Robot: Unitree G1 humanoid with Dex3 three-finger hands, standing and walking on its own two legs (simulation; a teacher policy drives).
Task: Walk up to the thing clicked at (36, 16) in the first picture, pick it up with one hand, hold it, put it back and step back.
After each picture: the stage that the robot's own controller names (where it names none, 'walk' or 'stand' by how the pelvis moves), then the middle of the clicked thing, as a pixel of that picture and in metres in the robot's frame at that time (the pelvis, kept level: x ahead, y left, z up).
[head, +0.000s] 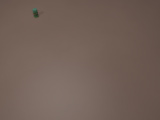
stand; (35, 13) +2.02 +0.65 -0.72
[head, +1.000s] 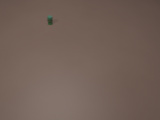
walk; (50, 20) +1.92 +0.33 -0.70
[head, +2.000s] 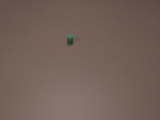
walk; (70, 39) +1.31 +0.13 -0.71
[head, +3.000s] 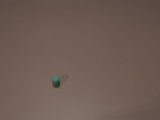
walk; (56, 81) +0.82 +0.21 -0.72
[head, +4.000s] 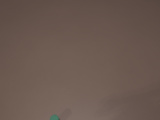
walk; out of the picture +0.45 +0.24 -0.70
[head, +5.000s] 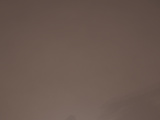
stand; out of the picture +0.40 +0.20 -0.72
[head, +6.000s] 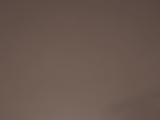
stand; out of the picture +0.37 +0.21 -0.73
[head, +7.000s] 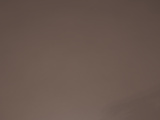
stand; out of the picture +0.36 +0.22 -0.73
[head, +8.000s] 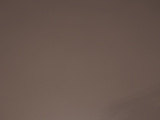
stand; out of the picture +0.36 +0.22 -0.73
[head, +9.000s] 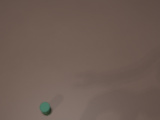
go down; (45, 108) +0.39 +0.22 -0.62
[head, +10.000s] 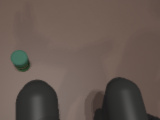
go down; (21, 61) +0.44 +0.25 -0.29
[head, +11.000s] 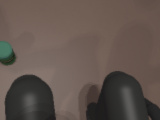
close in; (5, 54) +0.44 +0.27 -0.26
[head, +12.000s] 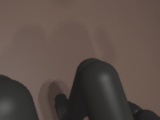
close; out of the picture +0.42 +0.30 -0.22
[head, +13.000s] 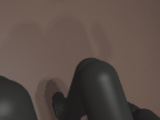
close; out of the picture +0.42 +0.30 -0.22
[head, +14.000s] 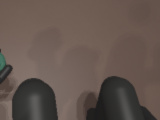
lift; out of the picture +0.35 +0.29 -0.11
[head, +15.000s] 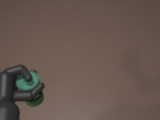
hold; (31, 89) +0.33 +0.18 +0.02
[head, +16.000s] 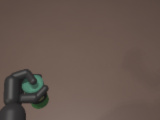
hold; (36, 92) +0.33 +0.17 -0.01
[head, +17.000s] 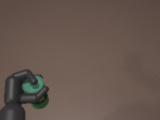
hold; (36, 93) +0.33 +0.18 -0.01
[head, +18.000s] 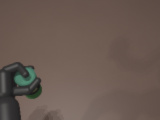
crouch; (29, 84) +0.36 +0.19 -0.06
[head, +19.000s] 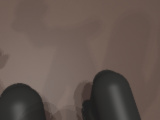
lower; out of the picture +0.48 +0.29 -0.11
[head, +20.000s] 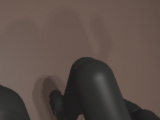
lower; out of the picture +0.43 +0.32 -0.23
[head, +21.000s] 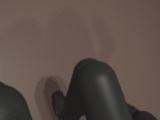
lower; out of the picture +0.42 +0.32 -0.23
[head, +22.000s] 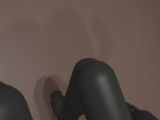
lower; out of the picture +0.42 +0.32 -0.23
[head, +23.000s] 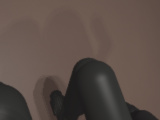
lower; out of the picture +0.42 +0.32 -0.23
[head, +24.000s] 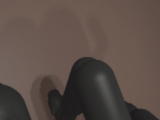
open; out of the picture +0.42 +0.31 -0.23
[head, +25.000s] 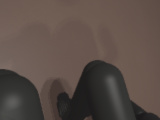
stand; out of the picture +0.42 +0.30 -0.23
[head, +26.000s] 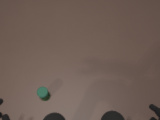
stand; (43, 94) +0.42 +0.23 -0.54
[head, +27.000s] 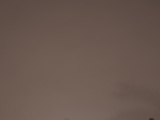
stand; out of the picture +0.39 +0.21 -0.67
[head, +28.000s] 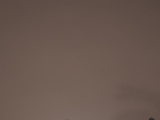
stand; out of the picture +0.39 +0.21 -0.67
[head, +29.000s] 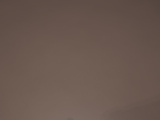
stand; out of the picture +0.40 +0.20 -0.71
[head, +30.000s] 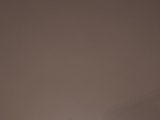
stand; out of the picture +0.40 +0.21 -0.72
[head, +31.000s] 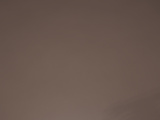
stand; out of the picture +0.38 +0.22 -0.73
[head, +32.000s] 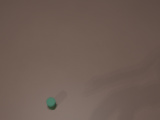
walk; (51, 103) +0.45 +0.18 -0.71
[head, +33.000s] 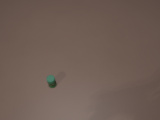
walk; (51, 81) +0.67 +0.27 -0.69
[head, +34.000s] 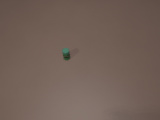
stand; (66, 54) +0.99 +0.20 -0.69
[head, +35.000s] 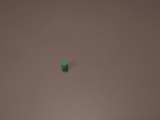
stand; (64, 66) +0.99 +0.19 -0.72
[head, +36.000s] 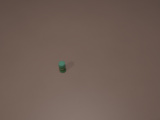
stand; (62, 67) +1.01 +0.21 -0.73
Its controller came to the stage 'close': yes
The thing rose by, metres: 0.70
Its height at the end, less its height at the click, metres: +0.00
